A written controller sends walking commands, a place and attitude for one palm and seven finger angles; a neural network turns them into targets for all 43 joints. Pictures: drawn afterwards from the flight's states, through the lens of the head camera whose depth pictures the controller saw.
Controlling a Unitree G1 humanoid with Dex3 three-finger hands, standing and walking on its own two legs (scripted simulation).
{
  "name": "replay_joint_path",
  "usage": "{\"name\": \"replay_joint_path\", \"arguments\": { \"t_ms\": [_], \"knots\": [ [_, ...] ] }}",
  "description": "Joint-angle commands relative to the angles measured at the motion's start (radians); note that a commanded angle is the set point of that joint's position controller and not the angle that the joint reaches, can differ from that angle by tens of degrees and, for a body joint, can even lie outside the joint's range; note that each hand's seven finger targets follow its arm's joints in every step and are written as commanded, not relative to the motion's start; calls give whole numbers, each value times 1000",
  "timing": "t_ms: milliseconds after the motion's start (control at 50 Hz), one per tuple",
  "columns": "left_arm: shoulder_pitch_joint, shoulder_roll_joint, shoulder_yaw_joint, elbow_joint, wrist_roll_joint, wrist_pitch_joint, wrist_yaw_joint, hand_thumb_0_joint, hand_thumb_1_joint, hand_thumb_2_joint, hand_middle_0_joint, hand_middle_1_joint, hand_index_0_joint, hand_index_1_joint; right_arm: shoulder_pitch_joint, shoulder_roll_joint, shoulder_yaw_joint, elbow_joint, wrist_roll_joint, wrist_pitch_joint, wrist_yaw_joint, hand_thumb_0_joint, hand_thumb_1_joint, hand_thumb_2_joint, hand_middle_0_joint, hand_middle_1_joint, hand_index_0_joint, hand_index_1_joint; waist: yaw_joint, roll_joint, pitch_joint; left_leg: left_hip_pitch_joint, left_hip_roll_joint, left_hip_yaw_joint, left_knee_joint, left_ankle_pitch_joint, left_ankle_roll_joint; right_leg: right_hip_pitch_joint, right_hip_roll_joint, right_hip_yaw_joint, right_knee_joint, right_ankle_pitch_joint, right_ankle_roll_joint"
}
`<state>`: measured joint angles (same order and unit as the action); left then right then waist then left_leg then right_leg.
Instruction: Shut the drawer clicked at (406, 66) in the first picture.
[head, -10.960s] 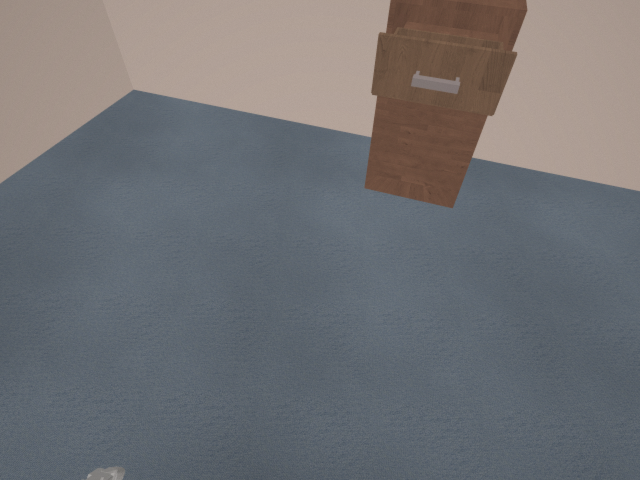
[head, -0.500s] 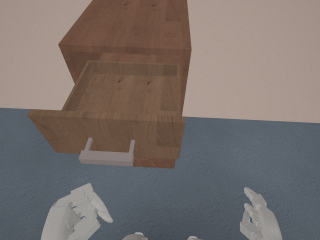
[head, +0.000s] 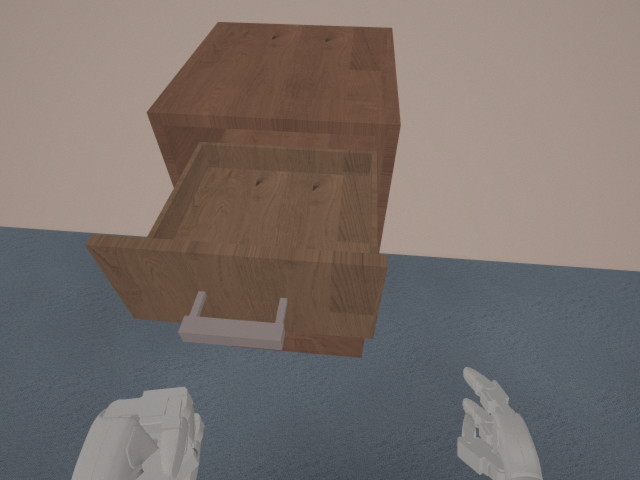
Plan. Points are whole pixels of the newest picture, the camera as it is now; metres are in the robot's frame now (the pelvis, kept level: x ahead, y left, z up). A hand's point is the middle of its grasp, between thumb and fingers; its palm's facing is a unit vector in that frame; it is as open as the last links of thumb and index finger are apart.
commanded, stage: raise the hand and make a fist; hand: left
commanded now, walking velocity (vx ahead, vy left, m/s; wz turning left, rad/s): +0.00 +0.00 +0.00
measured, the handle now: (237, 317) +0.32 +0.15 +0.02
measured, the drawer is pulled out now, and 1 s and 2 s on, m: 0.28 0.28 0.28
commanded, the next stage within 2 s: bring the fist close to the handle in 0.38 s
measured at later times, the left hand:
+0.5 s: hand (210, 454) +0.13 +0.11 +0.11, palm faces +0.02 -1.00 -0.05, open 3.3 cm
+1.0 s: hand (223, 432) +0.16 +0.12 +0.06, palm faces +0.01 -1.00 -0.04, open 3.3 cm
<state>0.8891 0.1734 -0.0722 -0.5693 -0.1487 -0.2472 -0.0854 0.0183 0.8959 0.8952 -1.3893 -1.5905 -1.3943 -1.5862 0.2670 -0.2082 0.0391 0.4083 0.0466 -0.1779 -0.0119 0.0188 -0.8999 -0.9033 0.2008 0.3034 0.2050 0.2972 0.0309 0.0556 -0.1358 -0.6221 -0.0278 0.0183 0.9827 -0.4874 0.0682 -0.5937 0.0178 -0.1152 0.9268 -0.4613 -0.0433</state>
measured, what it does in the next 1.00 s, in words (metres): stands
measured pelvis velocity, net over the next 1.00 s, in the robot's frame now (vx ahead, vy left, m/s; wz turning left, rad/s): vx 0.00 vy -0.03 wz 0.00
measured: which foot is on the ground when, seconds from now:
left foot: down 0.00-1.00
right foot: down 0.00-1.00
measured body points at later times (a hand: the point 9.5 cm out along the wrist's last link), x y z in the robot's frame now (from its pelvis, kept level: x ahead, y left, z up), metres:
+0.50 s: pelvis +0.00 -0.02 +0.00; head +0.00 -0.03 +0.45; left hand +0.13 +0.17 +0.12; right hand +0.20 -0.23 -0.05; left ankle +0.01 +0.07 -0.68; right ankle +0.01 -0.10 -0.68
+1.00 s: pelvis +0.00 -0.03 -0.01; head +0.03 -0.03 +0.44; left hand +0.16 +0.17 +0.07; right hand +0.19 -0.26 -0.07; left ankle +0.01 +0.07 -0.68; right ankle +0.01 -0.10 -0.68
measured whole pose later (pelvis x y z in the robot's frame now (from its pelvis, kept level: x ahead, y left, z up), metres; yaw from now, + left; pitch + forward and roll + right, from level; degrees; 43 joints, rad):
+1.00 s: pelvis +0.00 -0.03 -0.01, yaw +0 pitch +10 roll -1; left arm 0.70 0.17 0.00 -0.29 -0.18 -0.36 -0.13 0.02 0.90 0.89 -1.40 -1.60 -1.40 -1.60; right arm 0.25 -0.23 0.01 0.48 0.03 -0.18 -0.03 0.02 -0.90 -0.90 0.20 0.30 0.20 0.30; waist 0.00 0.03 -0.13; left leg -0.70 -0.01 0.00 1.01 -0.50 0.03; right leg -0.68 0.03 -0.13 0.97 -0.48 -0.08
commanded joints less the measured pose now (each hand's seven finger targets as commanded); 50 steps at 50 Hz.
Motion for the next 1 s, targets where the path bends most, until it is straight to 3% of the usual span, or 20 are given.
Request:
{"name": "replay_joint_path", "arguments": {
  "t_ms": [0, 60, 120, 160, 220, 320, 360, 400, 460, 500, 520, 580, 620, 700, 720, 760, 820, 900, 920, 980],
  "knots": [
    [83, 23, 18, -214, -19, -60, -4, 0, 900, 900, -1400, -1600, -1400, -1600, -109, -103, -60, -171, 8, -78, -5, 0, -900, -900, 200, 300, 200, 300, -14, -49, -18, 54, 43, -94, -202, 230, -35, 51, -8, 37, -155, 139, 14],
    [67, 18, 5, -203, -14, -58, -6, 0, 900, 900, -1400, -1600, -1400, -1600, -115, -108, -61, -170, 6, -83, -8, 0, -900, -900, 200, 300, 200, 300, -19, -64, 5, 44, 38, -91, -206, 194, -31, 49, -11, 43, -167, 112, 15],
    [97, 49, 37, -221, -8, -59, 5, 0, 900, 900, -1400, -1600, -1400, -1600, -114, -105, -65, -170, 4, -83, -7, 0, -900, -900, 200, 300, 200, 300, -3, -37, -30, 49, 35, -81, -201, 222, -31, 79, -14, 52, -162, 139, 11],
    [90, 27, 15, -234, -7, -66, 9, 0, 900, 900, -1400, -1600, -1400, -1600, -114, -104, -64, -175, 4, -82, -5, 0, -900, -900, 200, 300, 200, 300, -9, -37, -22, 54, 35, -80, -201, 212, -31, 62, -12, 48, -159, 126, 13],
    [83, 47, 40, -219, -7, -75, 19, 0, 900, 900, -1400, -1600, -1400, -1600, -111, -105, -66, -168, 2, -81, -7, 0, -900, -900, 200, 300, 200, 300, -9, -45, -14, 43, 33, -77, -194, 209, -29, 64, -12, 57, -168, 128, 13],
    [53, 40, 19, -219, -9, -89, 12, 0, 900, 900, -1400, -1600, -1400, -1600, -110, -109, -65, -168, 2, -87, -8, 0, -900, -900, 200, 300, 200, 300, -23, -53, -4, 39, 30, -73, -182, 187, -23, 53, -16, 72, -183, 111, 16],
    [74, 36, 24, -206, -11, -90, 8, 0, 900, 900, -1400, -1600, -1400, -1600, -108, -105, -65, -164, 2, -88, -10, 0, -900, -900, 200, 300, 200, 300, -17, -48, -14, 39, 28, -69, -180, 186, -23, 61, -19, 81, -187, 107, 16],
    [60, 59, 53, -187, -16, -85, 2, 0, 900, 900, -1400, -1600, -1400, -1600, -111, -106, -66, -159, 4, -83, -14, 0, -900, -900, 200, 300, 200, 300, -18, -80, -5, 24, 25, -64, -174, 180, -22, 70, -23, 97, -201, 99, 18],
    [70, 65, 81, -176, -29, -84, -8, 0, 900, 900, -1400, -1600, -1400, -1600, -117, -102, -66, -152, 7, -81, -19, 0, -900, -900, 200, 300, 200, 300, -9, -62, -16, 33, 24, -58, -172, 190, -22, 86, -27, 109, -213, 110, 19],
    [37, 53, 80, -128, -40, -86, -17, 0, 900, 900, -1400, -1600, -1400, -1600, -120, -103, -64, -141, 5, -83, -23, 0, -900, -900, 200, 300, 200, 300, -22, -90, 17, 14, 21, -59, -163, 180, -23, 69, -29, 116, -224, 104, 24],
    [21, 55, 81, -117, -39, -90, -19, 0, 900, 900, -1400, -1600, -1400, -1600, -123, -109, -63, -137, 3, -83, -23, 0, -900, -900, 200, 300, 200, 300, -24, -76, 26, 9, 19, -60, -162, 174, -22, 64, -29, 117, -227, 90, 22],
    [-13, 36, 54, -96, -43, -113, -32, 0, 900, 900, -1400, -1600, -1400, -1600, -111, -113, -61, -136, -1, -93, -22, 0, -900, -900, 200, 300, 200, 300, -34, -63, 5, 6, 16, -58, -147, 171, -22, 51, -32, 123, -218, 91, 25],
    [-64, 72, 86, -79, -40, -129, -31, 0, 900, 900, -1400, -1600, -1400, -1600, -106, -117, -64, -126, -3, -94, -25, 0, -900, -900, 200, 300, 200, 300, -35, -76, -11, -9, 13, -57, -134, 172, -23, 57, -35, 142, -219, 87, 26],
    [-63, 58, 98, -28, -47, -150, -43, 0, 900, 900, -1400, -1600, -1400, -1600, -104, -113, -68, -120, -2, -89, -24, 0, -900, -900, 200, 300, 200, 300, -29, -77, -54, -17, 12, -53, -120, 203, -26, 75, -39, 143, -194, 156, 29],
    [-69, 64, 107, -30, -46, -156, -39, 0, 900, 900, -1400, -1600, -1400, -1600, -107, -114, -70, -117, -3, -87, -23, 0, -900, -900, 200, 300, 200, 300, -26, -53, -66, -12, 12, -53, -118, 217, -26, 78, -37, 138, -186, 174, 25],
    [-68, 53, 101, 4, -48, -157, -38, 0, 900, 900, -1400, -1600, -1400, -1600, -102, -114, -71, -114, -5, -82, -21, 0, -900, -900, 200, 300, 200, 300, -29, -77, -68, -24, 12, -54, -114, 225, -26, 75, -37, 133, -174, 207, 28],
    [-110, 73, 124, 43, -46, -166, -37, 0, 900, 900, -1400, -1600, -1400, -1600, -105, -119, -73, -102, -8, -72, -24, 0, -900, -900, 200, 300, 200, 300, -35, -96, -59, -56, 11, -54, -97, 210, -28, 70, -43, 155, -177, 199, 34],
    [-139, 57, 111, 66, -53, -182, -46, 0, 900, 900, -1400, -1600, -1400, -1600, -109, -121, -72, -108, -9, -66, -22, 0, -900, -900, 200, 300, 200, 300, -39, -64, -71, -70, 11, -50, -85, 198, -29, 46, -42, 153, -160, 180, 33],
    [-167, 77, 129, 77, -51, -187, -41, 0, 900, 900, -1400, -1600, -1400, -1600, -108, -124, -73, -101, -11, -64, -23, 0, -900, -900, 200, 300, 200, 300, -42, -72, -73, -76, 12, -53, -80, 196, -28, 41, -38, 152, -157, 167, 29],
    [-197, 55, 108, 93, -52, -201, -42, 0, 900, 900, -1400, -1600, -1400, -1600, -102, -127, -73, -104, -12, -65, -21, 0, -900, -900, 200, 300, 200, 300, -47, -62, -96, -86, 13, -52, -67, 191, -29, 20, -35, 146, -135, 153, 27]
  ]
}}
